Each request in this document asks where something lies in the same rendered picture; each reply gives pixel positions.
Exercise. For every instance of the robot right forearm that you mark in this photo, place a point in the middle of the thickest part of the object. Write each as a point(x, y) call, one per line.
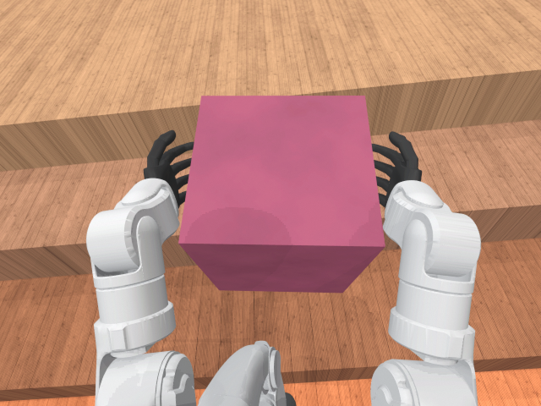
point(440, 250)

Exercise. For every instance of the robot right hand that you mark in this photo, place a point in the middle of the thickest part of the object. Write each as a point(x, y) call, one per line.
point(406, 165)

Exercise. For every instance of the robot left forearm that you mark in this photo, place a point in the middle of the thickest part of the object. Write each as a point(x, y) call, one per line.
point(128, 269)

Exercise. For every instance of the carton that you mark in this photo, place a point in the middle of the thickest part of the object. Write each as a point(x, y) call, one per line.
point(282, 193)

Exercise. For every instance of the robot left shin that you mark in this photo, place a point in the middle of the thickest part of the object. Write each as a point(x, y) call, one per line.
point(277, 398)

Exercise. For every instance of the robot right upper arm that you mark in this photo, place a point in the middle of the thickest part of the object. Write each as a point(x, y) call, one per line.
point(402, 382)

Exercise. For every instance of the robot left thigh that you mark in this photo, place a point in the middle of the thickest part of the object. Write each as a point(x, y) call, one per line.
point(250, 372)

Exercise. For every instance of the robot left hand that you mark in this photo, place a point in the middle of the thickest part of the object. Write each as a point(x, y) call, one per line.
point(158, 163)

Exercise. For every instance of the robot left upper arm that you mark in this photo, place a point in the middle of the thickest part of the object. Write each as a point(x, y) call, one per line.
point(154, 379)

